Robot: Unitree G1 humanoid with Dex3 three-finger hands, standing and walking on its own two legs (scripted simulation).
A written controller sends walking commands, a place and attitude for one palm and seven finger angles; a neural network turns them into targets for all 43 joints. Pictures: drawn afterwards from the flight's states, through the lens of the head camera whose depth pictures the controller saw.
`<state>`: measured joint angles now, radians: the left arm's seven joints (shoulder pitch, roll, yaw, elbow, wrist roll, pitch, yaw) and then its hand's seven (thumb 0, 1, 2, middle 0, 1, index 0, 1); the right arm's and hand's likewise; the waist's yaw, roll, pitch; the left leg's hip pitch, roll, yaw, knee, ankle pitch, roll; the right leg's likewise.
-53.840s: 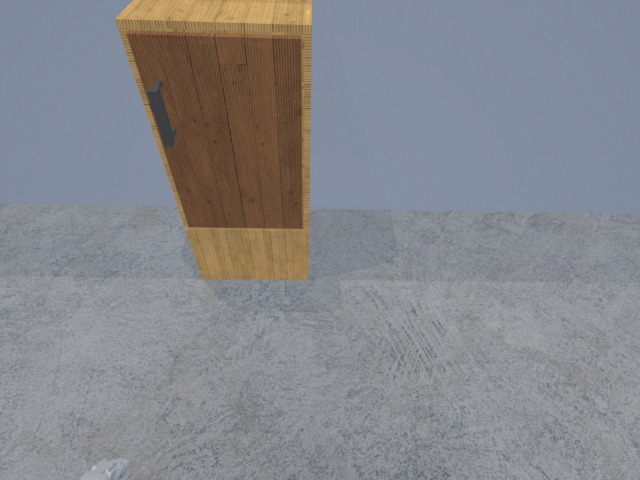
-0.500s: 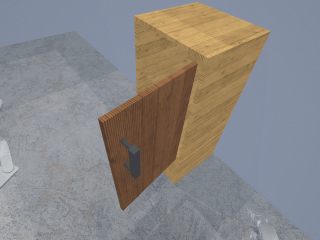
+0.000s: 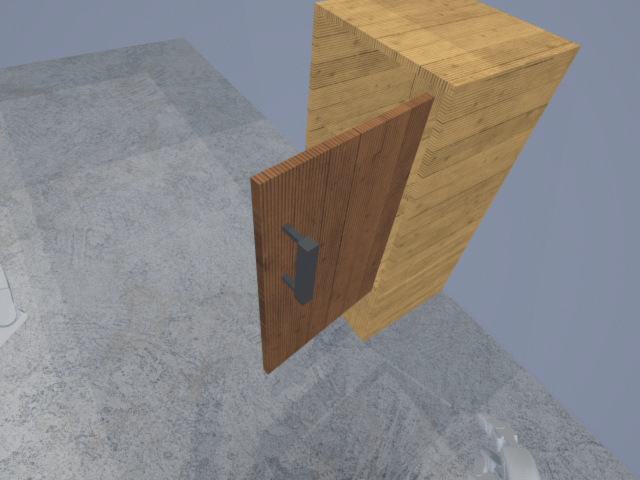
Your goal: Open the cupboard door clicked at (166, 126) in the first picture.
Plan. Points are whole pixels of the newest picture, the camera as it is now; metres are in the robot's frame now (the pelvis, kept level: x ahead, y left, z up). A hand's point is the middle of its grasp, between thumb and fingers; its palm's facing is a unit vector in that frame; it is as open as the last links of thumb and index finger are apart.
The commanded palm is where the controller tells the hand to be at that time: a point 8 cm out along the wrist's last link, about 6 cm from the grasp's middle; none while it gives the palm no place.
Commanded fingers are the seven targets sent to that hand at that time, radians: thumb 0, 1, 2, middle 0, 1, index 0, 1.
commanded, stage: step back with the hand held close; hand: left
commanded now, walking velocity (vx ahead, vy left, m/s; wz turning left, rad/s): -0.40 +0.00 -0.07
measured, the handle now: (296, 265) +0.43 +0.06 -0.01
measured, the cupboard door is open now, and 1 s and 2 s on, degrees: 98 98 98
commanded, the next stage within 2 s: stop stepping back and stand still in 0.18 s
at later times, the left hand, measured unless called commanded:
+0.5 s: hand out of the picture +0.08 +0.19 +0.20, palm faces +0.33 -0.74 -0.58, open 7.4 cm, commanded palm +0.05 +0.22 +0.19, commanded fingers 0.00 0.90 0.90 -0.20 -0.30 -0.20 -0.30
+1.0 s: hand out of the picture +0.03 +0.22 +0.19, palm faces +0.47 -0.76 -0.45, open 7.4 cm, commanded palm -0.02 +0.25 +0.19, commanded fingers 0.00 0.90 0.90 -0.20 -0.30 -0.20 -0.30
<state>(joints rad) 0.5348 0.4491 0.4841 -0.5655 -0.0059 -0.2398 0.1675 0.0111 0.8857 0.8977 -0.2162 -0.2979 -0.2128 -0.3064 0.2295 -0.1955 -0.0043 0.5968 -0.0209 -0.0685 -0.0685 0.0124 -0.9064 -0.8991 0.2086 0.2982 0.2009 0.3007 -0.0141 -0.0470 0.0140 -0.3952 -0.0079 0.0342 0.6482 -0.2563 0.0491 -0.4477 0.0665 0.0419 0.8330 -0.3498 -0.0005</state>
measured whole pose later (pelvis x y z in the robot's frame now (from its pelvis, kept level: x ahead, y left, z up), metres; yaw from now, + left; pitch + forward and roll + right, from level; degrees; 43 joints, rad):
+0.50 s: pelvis -0.13 -0.06 +0.02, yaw -7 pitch +4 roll +3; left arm 0.68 0.50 0.53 -0.56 -0.05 -0.22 0.16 0.01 0.88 0.90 -0.22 -0.30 -0.22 -0.31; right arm 0.25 -0.22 0.00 0.62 0.01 -0.05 -0.05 0.01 -0.91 -0.90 0.21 0.30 0.20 0.30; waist 0.00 -0.06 -0.07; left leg -0.52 -0.01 0.05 0.88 -0.32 -0.02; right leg -0.20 0.04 0.02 0.47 -0.34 -0.08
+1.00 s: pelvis -0.19 -0.04 +0.01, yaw -5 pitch +1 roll +0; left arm 0.50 0.39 0.44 -0.40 -0.02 -0.21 0.18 0.01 0.89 0.90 -0.21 -0.30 -0.21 -0.31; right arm 0.25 -0.19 0.02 0.64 0.00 -0.08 -0.06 0.01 -0.91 -0.90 0.21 0.30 0.20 0.30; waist 0.02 0.02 -0.06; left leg -0.37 0.01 0.04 0.83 -0.45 0.02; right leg -0.26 0.05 -0.05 0.56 -0.32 -0.07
